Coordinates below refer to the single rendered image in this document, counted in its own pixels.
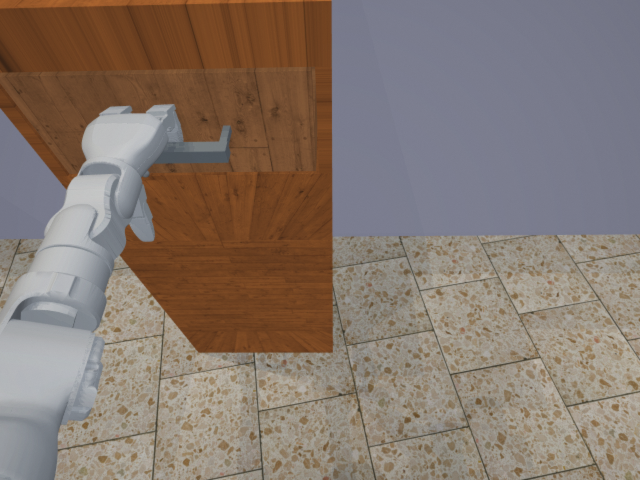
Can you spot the left robot upper arm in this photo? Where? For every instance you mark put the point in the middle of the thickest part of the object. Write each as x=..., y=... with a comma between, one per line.
x=49, y=374

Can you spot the left robot forearm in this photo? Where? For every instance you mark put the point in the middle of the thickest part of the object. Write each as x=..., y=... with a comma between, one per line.
x=67, y=279

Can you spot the left robot hand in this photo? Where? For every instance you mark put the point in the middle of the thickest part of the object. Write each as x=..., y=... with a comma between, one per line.
x=137, y=139

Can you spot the cabinet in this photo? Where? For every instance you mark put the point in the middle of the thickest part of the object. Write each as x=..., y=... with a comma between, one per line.
x=242, y=262

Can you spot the drawer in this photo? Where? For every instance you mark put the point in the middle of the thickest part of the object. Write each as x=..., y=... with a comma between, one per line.
x=272, y=111

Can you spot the handle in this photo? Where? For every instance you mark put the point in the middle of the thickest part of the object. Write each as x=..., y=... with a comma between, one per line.
x=198, y=152

